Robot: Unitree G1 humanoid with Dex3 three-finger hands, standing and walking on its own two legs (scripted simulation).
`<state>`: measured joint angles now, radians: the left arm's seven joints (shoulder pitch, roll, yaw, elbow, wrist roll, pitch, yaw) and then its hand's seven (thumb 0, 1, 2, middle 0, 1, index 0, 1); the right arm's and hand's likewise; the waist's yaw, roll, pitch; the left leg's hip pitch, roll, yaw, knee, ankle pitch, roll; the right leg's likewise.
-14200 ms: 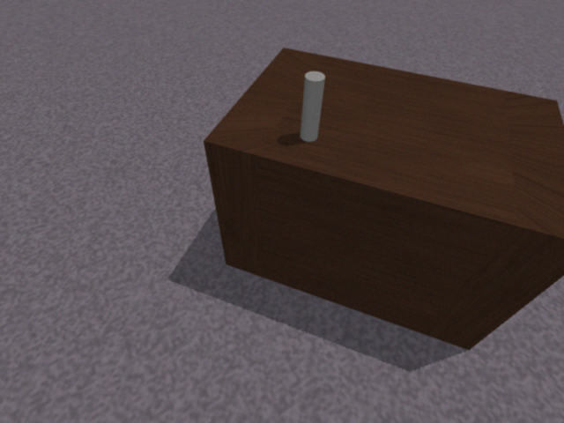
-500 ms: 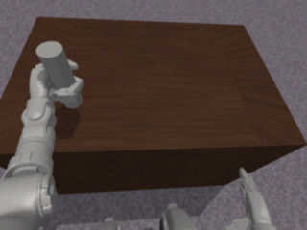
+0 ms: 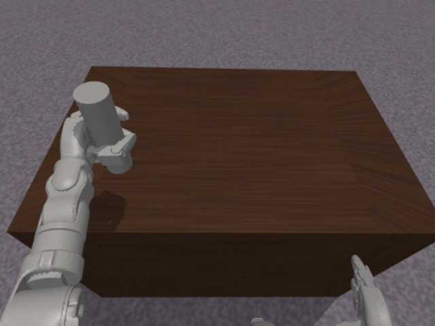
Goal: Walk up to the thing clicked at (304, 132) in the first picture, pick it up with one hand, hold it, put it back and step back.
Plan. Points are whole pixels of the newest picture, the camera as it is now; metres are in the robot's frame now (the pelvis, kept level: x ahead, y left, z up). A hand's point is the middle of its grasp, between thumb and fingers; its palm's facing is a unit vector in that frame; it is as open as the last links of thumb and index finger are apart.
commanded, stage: lift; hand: left
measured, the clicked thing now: (107, 133) +0.42 +0.18 +0.13
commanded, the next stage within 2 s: hold in 0.82 s
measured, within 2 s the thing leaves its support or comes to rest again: neither
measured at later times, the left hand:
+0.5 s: hand (99, 147) +0.35 +0.16 +0.18, palm faces +0.09 -0.99 -0.06, open 6.8 cm
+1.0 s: hand (82, 148) +0.33 +0.17 +0.20, palm faces +0.09 -0.99 -0.04, open 6.8 cm
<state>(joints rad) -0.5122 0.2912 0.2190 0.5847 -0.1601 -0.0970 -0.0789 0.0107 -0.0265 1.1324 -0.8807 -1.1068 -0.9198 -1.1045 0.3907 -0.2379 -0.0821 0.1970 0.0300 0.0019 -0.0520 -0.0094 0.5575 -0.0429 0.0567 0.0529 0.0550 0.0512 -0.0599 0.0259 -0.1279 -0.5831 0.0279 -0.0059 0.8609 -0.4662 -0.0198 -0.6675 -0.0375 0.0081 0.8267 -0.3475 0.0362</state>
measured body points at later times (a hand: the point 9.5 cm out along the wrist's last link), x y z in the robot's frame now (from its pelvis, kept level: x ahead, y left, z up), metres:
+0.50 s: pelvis -0.01 -0.01 +0.02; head -0.02 -0.02 +0.47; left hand +0.34 +0.22 +0.18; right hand +0.15 -0.26 -0.05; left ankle -0.03 +0.13 -0.70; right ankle +0.03 -0.14 -0.70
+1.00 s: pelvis -0.02 +0.00 +0.03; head -0.04 -0.02 +0.48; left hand +0.31 +0.22 +0.21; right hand +0.15 -0.26 -0.04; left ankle -0.03 +0.13 -0.70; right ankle +0.03 -0.14 -0.70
